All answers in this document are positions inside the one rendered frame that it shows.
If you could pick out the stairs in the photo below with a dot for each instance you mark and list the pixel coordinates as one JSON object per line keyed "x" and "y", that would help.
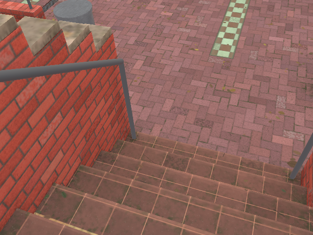
{"x": 157, "y": 186}

